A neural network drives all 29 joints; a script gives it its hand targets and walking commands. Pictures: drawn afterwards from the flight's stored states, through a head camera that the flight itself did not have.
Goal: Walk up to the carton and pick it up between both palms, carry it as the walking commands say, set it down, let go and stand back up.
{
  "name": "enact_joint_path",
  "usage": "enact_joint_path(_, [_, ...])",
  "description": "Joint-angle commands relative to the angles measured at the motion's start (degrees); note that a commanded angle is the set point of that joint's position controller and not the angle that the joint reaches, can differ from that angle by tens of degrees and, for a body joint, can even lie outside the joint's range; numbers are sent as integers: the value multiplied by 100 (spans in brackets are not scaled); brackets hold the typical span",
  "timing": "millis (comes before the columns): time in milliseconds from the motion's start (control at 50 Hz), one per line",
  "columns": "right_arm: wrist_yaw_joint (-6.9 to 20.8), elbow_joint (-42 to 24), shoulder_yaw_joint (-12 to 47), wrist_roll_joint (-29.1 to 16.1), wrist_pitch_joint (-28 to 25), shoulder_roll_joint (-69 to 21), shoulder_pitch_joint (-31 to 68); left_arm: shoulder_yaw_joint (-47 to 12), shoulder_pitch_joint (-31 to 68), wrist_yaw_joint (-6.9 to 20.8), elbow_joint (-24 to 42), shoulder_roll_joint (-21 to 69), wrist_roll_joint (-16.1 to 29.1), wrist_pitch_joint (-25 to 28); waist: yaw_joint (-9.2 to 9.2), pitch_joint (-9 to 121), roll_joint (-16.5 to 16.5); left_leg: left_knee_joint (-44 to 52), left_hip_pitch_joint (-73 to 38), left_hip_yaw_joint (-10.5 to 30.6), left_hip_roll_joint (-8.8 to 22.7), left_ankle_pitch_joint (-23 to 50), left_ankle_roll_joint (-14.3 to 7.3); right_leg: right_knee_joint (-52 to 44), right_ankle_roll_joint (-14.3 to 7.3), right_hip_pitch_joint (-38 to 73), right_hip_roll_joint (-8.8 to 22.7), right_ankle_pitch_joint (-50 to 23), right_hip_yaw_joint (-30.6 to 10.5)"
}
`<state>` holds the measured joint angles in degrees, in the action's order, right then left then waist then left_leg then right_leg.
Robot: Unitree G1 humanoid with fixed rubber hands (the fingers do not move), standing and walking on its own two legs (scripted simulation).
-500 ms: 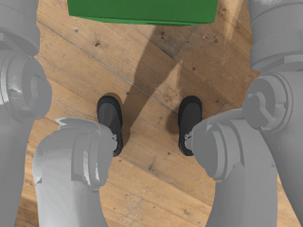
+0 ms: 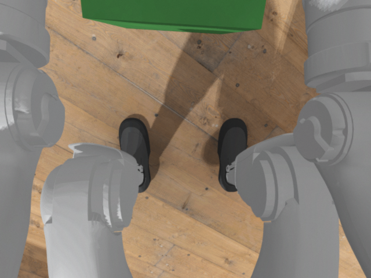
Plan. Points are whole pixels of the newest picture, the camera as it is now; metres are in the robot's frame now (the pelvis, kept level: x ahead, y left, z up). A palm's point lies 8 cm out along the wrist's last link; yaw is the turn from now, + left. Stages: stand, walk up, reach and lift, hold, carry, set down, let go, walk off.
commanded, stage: reach and lift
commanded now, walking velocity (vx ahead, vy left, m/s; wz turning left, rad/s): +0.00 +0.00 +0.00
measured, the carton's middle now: out of the picture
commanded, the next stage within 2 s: none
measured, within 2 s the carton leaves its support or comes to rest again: leaves its support in 0.12 s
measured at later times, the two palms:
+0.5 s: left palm out of the picture +0.60 +0.17 -0.12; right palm out of the picture +0.58 -0.12 -0.13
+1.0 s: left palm out of the picture +0.59 +0.16 -0.06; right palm out of the picture +0.57 -0.13 -0.07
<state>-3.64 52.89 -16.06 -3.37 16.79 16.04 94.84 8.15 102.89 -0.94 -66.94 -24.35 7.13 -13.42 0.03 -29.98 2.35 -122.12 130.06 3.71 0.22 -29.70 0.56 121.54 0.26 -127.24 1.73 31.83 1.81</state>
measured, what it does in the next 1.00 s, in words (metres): stands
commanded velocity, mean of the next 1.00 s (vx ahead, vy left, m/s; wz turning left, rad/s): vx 0.00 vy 0.00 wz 0.00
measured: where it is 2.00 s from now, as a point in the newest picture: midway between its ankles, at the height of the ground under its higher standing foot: (184, 166)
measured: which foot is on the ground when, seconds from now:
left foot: down 0.00-1.00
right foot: down 0.00-1.00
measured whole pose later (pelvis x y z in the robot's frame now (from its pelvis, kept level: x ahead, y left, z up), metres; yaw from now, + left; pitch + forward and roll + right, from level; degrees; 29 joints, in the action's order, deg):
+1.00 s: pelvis -0.01 +0.00 +0.02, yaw +1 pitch +26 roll -2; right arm -10.9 43.5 -20.1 0.7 27.6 11.0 88.6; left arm 14.0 98.4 -6.0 -58.0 -18.3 -1.1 -24.9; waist 0.0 -30.1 0.7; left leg -121.0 116.1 3.9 0.1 -30.8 0.8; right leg 120.6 0.3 -113.6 1.4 32.8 1.8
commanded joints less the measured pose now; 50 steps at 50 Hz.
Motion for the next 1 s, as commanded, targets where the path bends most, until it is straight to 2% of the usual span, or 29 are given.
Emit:
enact_joint_path(0, [1430,-1476,2275,-849,29,-5541,4066,-1570,3410,1440,2157,5818,938,-120,-292,9496,-295,241,-4559,-742,-510,2081,-130,-209,-37,4856,-704,-2695,197])
enact_joint_path(40, [1375,-1790,2357,-926,72,-5642,4439,-1608,3489,1388,2314,5897,943,-177,-240,10193,-260,319,-4634,-801,-524,2108,-120,-197,-37,5375,-700,-2960,170])
enact_joint_path(80, [1341,-1805,2278,-982,128,-5697,4466,-1756,3818,1307,2730,5942,1040,-197,-264,10686,-131,367,-5014,-796,-539,2264,-94,-239,-37,5294,-744,-2889,236])
enact_joint_path(100, [1318,-2051,2301,-1002,115,-5659,4735,-1718,3798,1273,2599,5983,997,-233,-231,10910,-59,366,-5332,-776,-536,2415,-98,-262,-5,5132,-768,-2832,288])
enact_joint_path(120, [1335,-1533,2068,-878,185,-5687,4461,-1617,3884,1259,2543,5945,893,-255,-246,10424,10,447,-5150,-796,-515,2167,-90,-354,-25,4710,-772,-2463,315])
enact_joint_path(160, [1322,-1934,2038,-888,139,-5568,4713,-1756,3929,1216,2708,6269,925,-314,-406,10968,188,438,-5864,-711,-523,2485,-67,-424,-43,4515,-803,-2362,412])
enact_joint_path(220, [1329,-1619,1805,-757,176,-5566,4625,-1621,3987,1185,2630,6422,752,-392,-376,10821,460,551,-6100,-726,-524,2318,-6,-595,-68,3996,-827,-1882,464])
enact_joint_path(240, [1368,-1286,1640,-566,211,-5596,4575,-1329,3738,1212,2200,6534,564,-435,-380,10260,311,666,-5676,-751,-541,1875,-23,-676,-73,3816,-822,-1489,495])
enact_joint_path(260, [1383,-1335,1601,-491,206,-5606,4492,-1352,3713,1236,2216,6665,569,-452,-462,10221,361,683,-5813,-723,-535,1841,-23,-728,-86,3689,-821,-1373,517])
enact_joint_path(300, [1417,-1239,1455,-374,240,-5649,4469,-1207,3688,1263,2178,6582,405,-472,-414,10016,316,789,-5696,-737,-545,1600,-35,-832,-91,3625,-834,-1188,527])
enact_joint_path(320, [1409,-1664,1489,-373,185,-5547,4782,-1155,3593,1270,2178,6676,421,-512,-498,10326,341,786,-5960,-709,-564,1766,-16,-881,-83,3761,-841,-1311,545])
enact_joint_path(340, [1416,-1330,1345,-292,240,-5726,4491,-1076,3558,1288,2107,6697,324,-517,-440,10058,285,850,-5761,-720,-581,1638,-37,-898,-87,3644,-859,-1214,552])
enact_joint_path(360, [1425,-1465,1370,-242,227,-5643,4730,-863,3424,1320,1859,6722,219,-555,-367,9912,259,839,-5585,-737,-582,1513,-54,-960,-99,3676,-848,-1111,485])
enact_joint_path(400, [1443,-1444,1394,-223,276,-5746,4647,-852,3503,1335,2008,6686,161,-558,-294,10161,206,846,-5609,-786,-609,1580,-48,-995,-71,3902,-858,-1249,473])
enact_joint_path(440, [1453,-1404,1400,-197,327,-5928,4580,-851,3553,1368,2161,6823,185,-596,-350,10306,164,888,-5557,-777,-613,1641,-52,-1017,-74,4020,-893,-1365,471])
enact_joint_path(500, [1385,-2113,1626,-404,322,-5761,5048,-972,3646,1345,2528,6854,298,-649,-260,11433,110,881,-6093,-716,-626,2051,-52,-975,-70,4527,-916,-1770,465])
enact_joint_path(520, [1370,-2284,1752,-481,315,-5880,5254,-954,3373,1344,2299,7026,250,-700,-156,11508,228,887,-6212,-757,-634,2181,-69,-991,-51,4513,-936,-1826,452])
enact_joint_path(580, [1373,-1988,1678,-436,419,-5923,4981,-857,3444,1311,2361,6887,176,-729,-77,11350,62,970,-5885,-756,-641,1932,-73,-1019,-37,4536,-940,-1658,438])
enact_joint_path(680, [1354,-2200,1634,-385,525,-6159,4933,-889,3229,1330,2435,7318,162,-874,-215,11910,88,1154,-6233,-755,-687,2067,-58,-1175,-35,4751,-990,-1783,506])
enact_joint_path(700, [1361,-2077,1651,-394,555,-6234,4828,-852,3308,1323,2476,7313,116,-884,-168,12224,204,1155,-6366,-781,-701,2071,-35,-1200,-33,4826,-997,-1815,484])
enact_joint_path(720, [1368,-1908,1543,-312,588,-6261,4782,-688,3171,1345,2284,7281,30,-910,-182,11723,18,1259,-5933,-756,-700,1820,-62,-1269,-20,4680,-1000,-1617,500])
enact_joint_path(740, [1373,-2153,1585,-300,586,-6222,4888,-708,3078,1341,2279,7413,-2,-954,-210,11911,175,1241,-6285,-749,-713,1935,-55,-1313,-18,4549,-1015,-1602,506])
enact_joint_path(760, [1375,-1977,1493,-294,620,-6376,4636,-734,3162,1334,2455,7418,-17,-946,-161,11874,239,1326,-6171,-801,-723,1911,-52,-1379,-35,4606,-1023,-1637,465])
enact_joint_path(800, [1388,-1782,1466,-183,667,-6496,4491,-542,2990,1358,2123,7456,-116,-984,-130,11743,101,1376,-6042,-810,-736,1753,-61,-1471,-17,4538,-1005,-1505,465])
enact_joint_path(840, [1380,-1990,1459,-130,669,-6441,4643,-562,2904,1384,2184,7631,-141,-1027,-275,11780,107,1452,-6090,-756,-765,1687,-53,-1548,4,4491,-1017,-1428,502])
enact_joint_path(900, [1345,-2124,1616,-241,764,-6623,4623,-724,3109,1358,2547,7626,-39,-1081,-252,12508,69,1538,-6454,-764,-792,1932,-45,-1639,28,4916,-1056,-1700,491])
enact_joint_path(940, [1314,-2284,1662,-326,778,-6635,4758,-658,3013,1340,2466,7633,-101,-1140,-101,12453,125,1623,-6390,-781,-802,1857,-58,-1715,31,4906,-1059,-1620,433])
enact_joint_path(960, [1282,-2430,1723,-376,791,-6662,4771,-799,3225,1330,2755,7636,11,-1132,-150,12925,116,1585,-6586,-775,-830,1967,-57,-1716,42,5148,-1060,-1787,400])
enact_joint_path(980, [1264,-2439,1798,-351,813,-6740,4754,-736,3103,1330,2668,7677,-1,-1146,-113,12893,-53,1658,-6495,-747,-833,2010,-68,-1729,58,5243,-1085,-1852,421])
